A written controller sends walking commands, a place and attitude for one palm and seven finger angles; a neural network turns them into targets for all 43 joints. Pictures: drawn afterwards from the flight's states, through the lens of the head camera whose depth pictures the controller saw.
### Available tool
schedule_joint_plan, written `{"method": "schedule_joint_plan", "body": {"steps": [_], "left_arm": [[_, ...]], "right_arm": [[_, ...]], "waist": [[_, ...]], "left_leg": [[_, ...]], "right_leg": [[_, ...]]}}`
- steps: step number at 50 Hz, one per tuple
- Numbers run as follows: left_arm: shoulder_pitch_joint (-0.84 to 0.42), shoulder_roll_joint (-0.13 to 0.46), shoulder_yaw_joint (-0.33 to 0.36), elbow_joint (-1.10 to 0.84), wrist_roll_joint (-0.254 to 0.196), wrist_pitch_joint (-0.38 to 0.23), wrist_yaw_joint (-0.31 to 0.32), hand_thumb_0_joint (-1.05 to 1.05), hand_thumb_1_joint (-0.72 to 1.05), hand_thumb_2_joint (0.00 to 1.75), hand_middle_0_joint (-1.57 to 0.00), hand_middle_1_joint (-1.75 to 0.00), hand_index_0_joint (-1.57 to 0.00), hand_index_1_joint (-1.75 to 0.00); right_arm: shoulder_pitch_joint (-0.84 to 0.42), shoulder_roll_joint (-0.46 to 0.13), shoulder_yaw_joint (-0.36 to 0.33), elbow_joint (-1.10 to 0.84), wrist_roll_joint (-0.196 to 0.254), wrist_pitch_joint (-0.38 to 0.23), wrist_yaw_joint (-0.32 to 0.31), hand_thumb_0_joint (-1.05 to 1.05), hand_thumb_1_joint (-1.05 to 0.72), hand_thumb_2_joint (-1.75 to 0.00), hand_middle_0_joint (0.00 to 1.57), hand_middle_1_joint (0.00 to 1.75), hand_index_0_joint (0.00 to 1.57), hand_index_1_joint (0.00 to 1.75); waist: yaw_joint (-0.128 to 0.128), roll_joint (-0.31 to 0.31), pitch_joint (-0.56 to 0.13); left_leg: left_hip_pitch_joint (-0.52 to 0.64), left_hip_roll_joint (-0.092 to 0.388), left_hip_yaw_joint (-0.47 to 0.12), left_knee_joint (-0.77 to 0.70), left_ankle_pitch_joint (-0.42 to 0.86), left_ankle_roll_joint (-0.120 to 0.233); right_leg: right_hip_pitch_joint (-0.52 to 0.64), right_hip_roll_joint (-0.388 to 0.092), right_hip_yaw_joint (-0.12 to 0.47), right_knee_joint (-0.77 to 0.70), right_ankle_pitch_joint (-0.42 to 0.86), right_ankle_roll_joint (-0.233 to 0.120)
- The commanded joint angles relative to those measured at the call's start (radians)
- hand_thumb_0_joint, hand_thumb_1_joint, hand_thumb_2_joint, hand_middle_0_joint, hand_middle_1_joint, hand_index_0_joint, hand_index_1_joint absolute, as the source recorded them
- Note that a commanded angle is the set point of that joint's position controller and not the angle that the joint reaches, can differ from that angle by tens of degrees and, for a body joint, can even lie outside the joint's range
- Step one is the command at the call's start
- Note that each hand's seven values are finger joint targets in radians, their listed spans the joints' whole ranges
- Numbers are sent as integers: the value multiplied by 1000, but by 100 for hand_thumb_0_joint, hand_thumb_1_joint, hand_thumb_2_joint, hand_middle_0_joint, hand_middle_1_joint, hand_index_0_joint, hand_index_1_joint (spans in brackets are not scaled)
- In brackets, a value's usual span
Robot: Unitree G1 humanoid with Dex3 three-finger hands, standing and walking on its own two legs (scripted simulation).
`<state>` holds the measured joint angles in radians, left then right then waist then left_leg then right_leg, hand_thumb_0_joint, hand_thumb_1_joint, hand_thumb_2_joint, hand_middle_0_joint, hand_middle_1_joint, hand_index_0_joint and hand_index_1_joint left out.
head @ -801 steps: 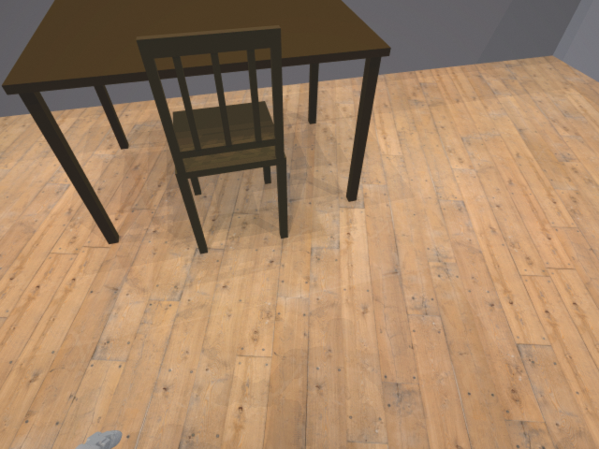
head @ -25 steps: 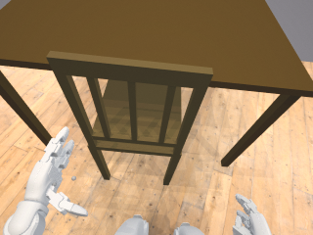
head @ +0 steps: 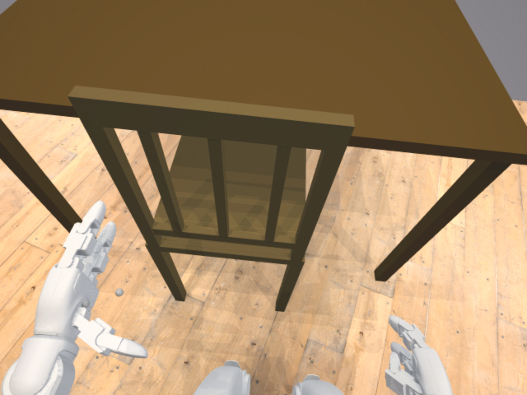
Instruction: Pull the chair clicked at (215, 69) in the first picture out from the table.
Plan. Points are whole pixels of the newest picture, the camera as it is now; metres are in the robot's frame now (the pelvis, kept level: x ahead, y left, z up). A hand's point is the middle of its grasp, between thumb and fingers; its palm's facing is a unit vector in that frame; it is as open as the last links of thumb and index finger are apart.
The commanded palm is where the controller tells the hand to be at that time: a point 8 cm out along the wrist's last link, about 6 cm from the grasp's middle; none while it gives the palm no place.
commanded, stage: aim the fingers beside a spindle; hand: left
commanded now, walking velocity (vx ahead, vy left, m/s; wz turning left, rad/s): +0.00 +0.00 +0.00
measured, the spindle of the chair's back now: (220, 193) +0.45 +0.11 -0.01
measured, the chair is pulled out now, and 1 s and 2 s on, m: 0.00 0.00 0.00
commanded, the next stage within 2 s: none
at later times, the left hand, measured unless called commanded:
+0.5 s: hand (166, 289) +0.26 +0.16 +0.02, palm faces -0.04 -1.00 -0.01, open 16.9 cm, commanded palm +0.25 +0.21 +0.02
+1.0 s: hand (203, 272) +0.30 +0.11 +0.00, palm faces -0.07 -1.00 -0.01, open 16.9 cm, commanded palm +0.28 +0.16 +0.00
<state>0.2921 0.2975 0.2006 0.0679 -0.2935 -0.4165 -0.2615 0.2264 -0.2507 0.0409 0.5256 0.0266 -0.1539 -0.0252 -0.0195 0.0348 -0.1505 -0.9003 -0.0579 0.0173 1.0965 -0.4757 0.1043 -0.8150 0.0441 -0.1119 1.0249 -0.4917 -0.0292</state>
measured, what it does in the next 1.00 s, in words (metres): stands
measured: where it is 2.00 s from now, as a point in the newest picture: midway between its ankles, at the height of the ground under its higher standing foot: outside the picture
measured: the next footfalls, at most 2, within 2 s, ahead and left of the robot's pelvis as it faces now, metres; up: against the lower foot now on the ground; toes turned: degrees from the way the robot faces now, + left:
none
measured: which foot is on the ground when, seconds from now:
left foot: down 0.00-1.00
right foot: down 0.00-1.00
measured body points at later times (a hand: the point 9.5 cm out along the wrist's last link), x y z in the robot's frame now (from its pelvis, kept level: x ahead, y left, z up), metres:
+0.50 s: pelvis +0.01 -0.03 -0.01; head +0.09 -0.01 +0.43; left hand +0.26 +0.21 +0.02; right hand +0.17 -0.27 -0.09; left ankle +0.03 +0.04 -0.66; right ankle +0.00 -0.11 -0.66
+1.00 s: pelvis +0.00 -0.03 -0.03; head +0.09 -0.02 +0.41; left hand +0.29 +0.17 +0.00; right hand +0.17 -0.28 -0.12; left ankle +0.03 +0.04 -0.66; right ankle +0.00 -0.11 -0.66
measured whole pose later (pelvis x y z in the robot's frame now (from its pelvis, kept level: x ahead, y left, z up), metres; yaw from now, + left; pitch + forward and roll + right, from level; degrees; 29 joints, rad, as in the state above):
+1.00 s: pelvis +0.00 -0.03 -0.03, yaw +0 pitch +20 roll -3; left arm 0.08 0.21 0.04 0.23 -0.20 -0.47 -0.13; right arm 0.19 -0.26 0.03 0.55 0.01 -0.08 0.01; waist -0.04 0.03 -0.17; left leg -1.06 -0.03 0.01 1.24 -0.53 0.08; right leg -0.99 0.06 -0.13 1.19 -0.56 -0.08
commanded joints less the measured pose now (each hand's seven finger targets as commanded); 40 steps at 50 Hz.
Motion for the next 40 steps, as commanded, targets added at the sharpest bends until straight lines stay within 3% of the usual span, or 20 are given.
{"method": "schedule_joint_plan", "body": {"steps": [1, 4, 7, 9, 10, 13, 15, 17, 20, 22, 23, 24, 27, 30, 32, 34, 40], "left_arm": [[-70, 99, 36, -119, -15, -24, -35, 0, -50, 30, -6, -8, -6, -8], [-128, 114, 22, -173, -14, -31, -44, 0, -50, 30, -6, -8, -6, -8], [-100, 128, 38, -252, -16, -66, -19, 0, -50, 30, -6, -8, -6, -8], [-75, 171, 84, -237, -6, -83, 9, 0, -50, 30, -6, -8, -6, -8], [-72, 132, 53, -210, -4, -86, 14, 0, -50, 30, -6, -8, -6, -8], [-59, 113, 61, -119, -3, -84, 23, 0, -50, 30, -6, -8, -6, -8], [-69, 104, 56, -65, -1, -69, 14, 0, -50, 30, -6, -8, -6, -8], [-112, 88, 25, -70, -7, -62, -6, 0, -50, 30, -6, -8, -6, -8], [-157, 82, -12, -164, -12, -78, -15, 0, -50, 30, -6, -8, -6, -8], [-168, 109, 5, -210, -8, -98, -5, 0, -50, 30, -6, -8, -6, -8], [-168, 97, -14, -222, -3, -107, 2, 0, -50, 30, -6, -8, -6, -8], [-160, 120, 5, -210, 5, -112, 18, 0, -50, 30, -6, -8, -6, -8], [-144, 80, -13, -146, 20, -116, 49, 0, -50, 30, -6, -8, -6, -8], [-72, 68, 3, -66, 33, -88, 69, 0, -50, 30, -6, -8, -6, -8], [-93, 39, -35, -64, 38, -75, 68, 0, -50, 30, -6, -8, -6, -8], [-115, 52, -29, -76, 39, -73, 72, 0, -50, 30, -6, -8, -6, -8], [-255, 50, -63, -168, 56, -145, 106, 0, -50, 30, -6, -8, -6, -8]], "right_arm": [[-20, -169, -79, -139, 14, -43, -15, 0, -90, -90, 20, 30, 20, 30], [-26, -166, -77, -139, 13, -50, -19, 0, -90, -90, 20, 30, 20, 30], [-24, -153, -77, -140, 6, -58, -14, 0, -90, -90, 20, 30, 20, 30], [-25, -151, -79, -122, 1, -54, -11, 0, -90, -90, 20, 30, 20, 30], [-27, -145, -74, -122, -1, -48, -8, 0, -90, -90, 20, 30, 20, 30], [-39, -146, -75, -115, -1, -35, -1, 0, -90, -90, 20, 30, 20, 30], [-42, -155, -76, -118, 2, -23, -2, 0, -90, -90, 20, 30, 20, 30], [-42, -159, -76, -128, 7, -22, -4, 0, -90, -90, 20, 30, 20, 30], [-36, -155, -76, -135, 8, -30, -7, 0, -90, -90, 20, 30, 20, 30], [-28, -153, -78, -126, 5, -35, -10, 0, -90, -90, 20, 30, 20, 30], [-28, -149, -77, -125, 3, -37, -9, 0, -90, -90, 20, 30, 20, 30], [-24, -151, -77, -116, 1, -35, -9, 0, -90, -90, 20, 30, 20, 30], [-32, -146, -75, -105, -5, -29, 2, 0, -90, -90, 20, 30, 20, 30], [-38, -146, -79, -113, -4, -8, 13, 0, -90, -90, 20, 30, 20, 30], [-45, -148, -79, -130, -1, 1, 19, 0, -90, -90, 20, 30, 20, 30], [-43, -149, -80, -135, -2, 9, 16, 0, -90, -90, 20, 30, 20, 30], [-40, -139, -76, -121, -10, 5, 12, 0, -90, -90, 20, 30, 20, 30]], "waist": [[-16, 22, -203], [-19, 52, -237], [4, 101, -291], [9, 87, -285], [-2, 74, -261], [-3, 47, -217], [-14, -9, -199], [-22, 1, -214], [-24, 39, -290], [-18, 61, -327], [-20, 65, -320], [-23, 51, -309], [-23, 41, -270], [-5, 6, -253], [-12, -4, -257], [-15, -26, -269], [-28, 35, -305]], "left_leg": [[250, 85, -176, -197, 210, -121], [277, 84, -167, -182, 247, -113], [325, 85, -159, -174, 342, -117], [301, 85, -148, -158, 374, -115], [276, 83, -141, -153, 354, -110], [192, 74, -122, -135, 265, -98], [131, 70, -111, -122, 210, -85], [122, 68, -106, -113, 182, -77], [171, 69, -106, -104, 248, -70], [201, 74, -106, -96, 294, -71], [211, 74, -112, -97, 304, -74], [200, 78, -113, -91, 310, -71], [163, 75, -110, -84, 277, -75], [111, 69, -98, -82, 260, -75], [94, 66, -91, -74, 233, -70], [75, 67, -87, -64, 229, -65], [105, 70, -96, -40, 224, -64]], "right_leg": [[5, -10, 44, -105, 108, -5], [16, -9, 52, -110, 130, -8], [37, -12, 55, -103, 173, -11], [42, -9, 58, -93, 199, -14], [36, -10, 55, -88, 196, -11], [27, -11, 61, -80, 168, -9], [36, -10, 73, -82, 153, -5], [38, -15, 88, -90, 137, -2], [73, -17, 98, -85, 199, -1], [83, -18, 99, -76, 236, -1], [68, -17, 94, -72, 232, -2], [55, -13, 95, -67, 234, -2], [29, -15, 90, -53, 214, -2], [51, -16, 94, -45, 224, -2], [52, -19, 104, -48, 218, 2], [66, -19, 115, -47, 225, 5], [25, -18, 123, -30, 194, -1]]}}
